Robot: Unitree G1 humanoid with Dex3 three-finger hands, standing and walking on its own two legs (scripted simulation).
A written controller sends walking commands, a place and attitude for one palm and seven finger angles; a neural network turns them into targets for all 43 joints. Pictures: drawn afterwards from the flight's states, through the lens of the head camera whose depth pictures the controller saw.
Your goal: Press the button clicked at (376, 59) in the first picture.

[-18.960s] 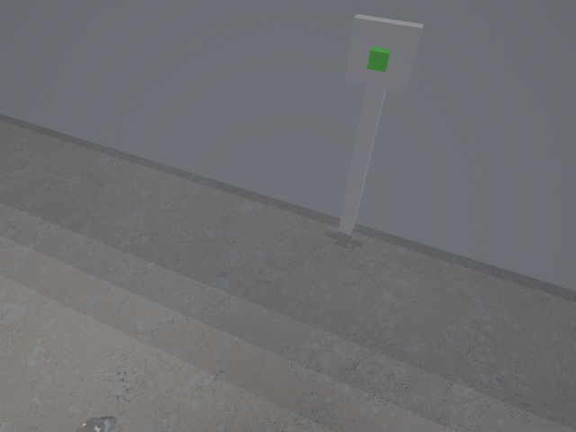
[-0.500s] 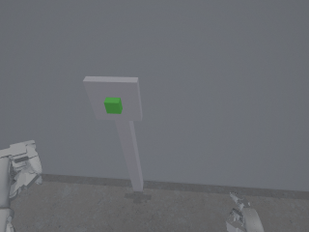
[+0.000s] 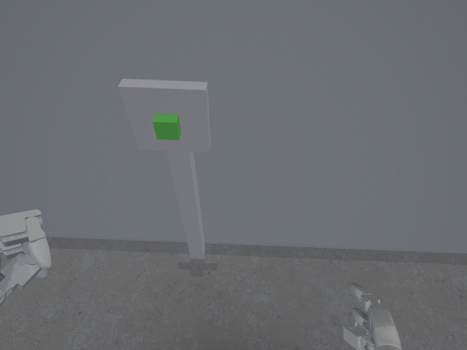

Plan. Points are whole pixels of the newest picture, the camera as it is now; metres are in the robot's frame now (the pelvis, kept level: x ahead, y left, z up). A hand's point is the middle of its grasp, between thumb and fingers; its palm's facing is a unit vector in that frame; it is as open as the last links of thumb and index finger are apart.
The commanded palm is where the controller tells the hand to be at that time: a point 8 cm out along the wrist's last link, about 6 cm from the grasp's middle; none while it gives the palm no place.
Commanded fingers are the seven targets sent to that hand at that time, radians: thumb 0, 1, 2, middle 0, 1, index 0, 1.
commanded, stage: step back with the hand held close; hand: left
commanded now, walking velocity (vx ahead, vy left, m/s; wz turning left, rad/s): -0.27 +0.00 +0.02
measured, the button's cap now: (167, 126) +0.55 +0.19 +0.05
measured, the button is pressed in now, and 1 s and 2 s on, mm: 0 0 0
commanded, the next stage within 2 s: stop stepping back and stand still in 0.78 s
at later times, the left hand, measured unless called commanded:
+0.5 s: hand (4, 316) +0.13 +0.24 +0.17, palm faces +0.36 -0.83 -0.43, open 3.1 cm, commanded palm +0.07 +0.29 +0.18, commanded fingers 0.00 0.90 0.90 -1.30 -1.50 -1.30 -1.50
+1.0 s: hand out of the picture +0.03 +0.23 +0.17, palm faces +0.24 -0.86 -0.44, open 3.1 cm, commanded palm -0.01 +0.28 +0.18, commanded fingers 0.00 0.90 0.90 -1.30 -1.50 -1.30 -1.50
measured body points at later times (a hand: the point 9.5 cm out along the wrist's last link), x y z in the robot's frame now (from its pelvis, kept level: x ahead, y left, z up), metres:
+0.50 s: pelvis -0.06 +0.01 -0.01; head -0.04 +0.03 +0.44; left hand +0.10 +0.28 +0.19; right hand +0.13 -0.23 -0.08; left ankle +0.02 +0.09 -0.73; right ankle -0.02 -0.13 -0.73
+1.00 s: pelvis -0.17 +0.01 +0.00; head -0.16 +0.03 +0.45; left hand +0.01 +0.28 +0.20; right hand -0.02 -0.23 -0.08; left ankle -0.08 +0.09 -0.71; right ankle -0.26 -0.11 -0.73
